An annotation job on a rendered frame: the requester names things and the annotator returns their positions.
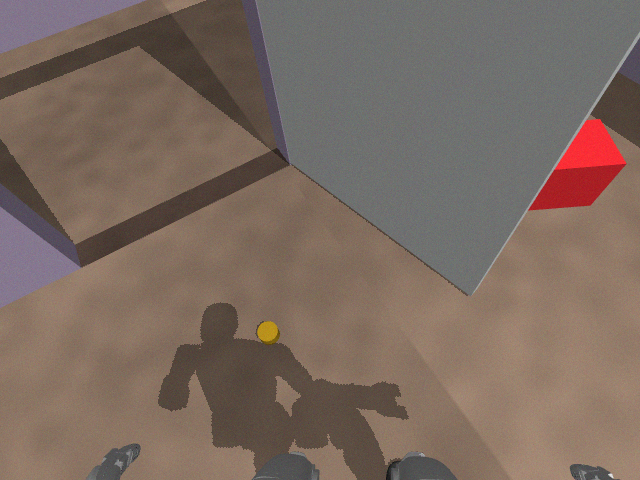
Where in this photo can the right robot hand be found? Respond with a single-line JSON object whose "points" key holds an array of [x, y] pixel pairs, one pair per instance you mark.
{"points": [[586, 472]]}

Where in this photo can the left robot hand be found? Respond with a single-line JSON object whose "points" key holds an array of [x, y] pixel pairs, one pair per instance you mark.
{"points": [[115, 463]]}

